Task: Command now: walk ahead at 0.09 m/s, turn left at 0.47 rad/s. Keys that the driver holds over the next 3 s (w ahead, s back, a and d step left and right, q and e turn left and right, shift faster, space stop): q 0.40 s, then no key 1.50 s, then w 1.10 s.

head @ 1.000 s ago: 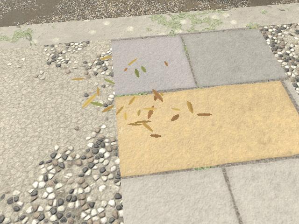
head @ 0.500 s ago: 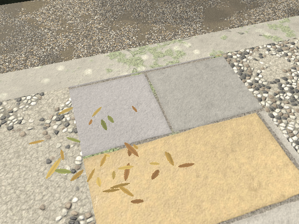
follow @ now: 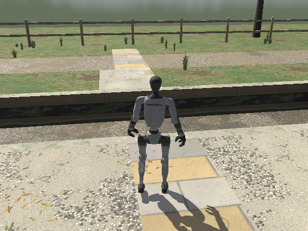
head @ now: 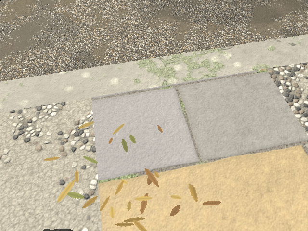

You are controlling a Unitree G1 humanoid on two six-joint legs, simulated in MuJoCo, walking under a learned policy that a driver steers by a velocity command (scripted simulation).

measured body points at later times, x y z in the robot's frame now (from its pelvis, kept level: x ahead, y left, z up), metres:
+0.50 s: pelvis +0.02 +0.04 +0.01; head +0.05 +0.08 +0.46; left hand +0.09 +0.36 -0.11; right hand +0.24 -0.19 -0.07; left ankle +0.02 +0.13 -0.73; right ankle +0.08 -0.11 -0.67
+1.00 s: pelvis +0.05 +0.01 +0.00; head +0.05 +0.01 +0.45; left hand +0.10 +0.29 -0.11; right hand +0.26 -0.20 -0.10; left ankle +0.02 +0.13 -0.73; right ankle +0.08 -0.10 -0.73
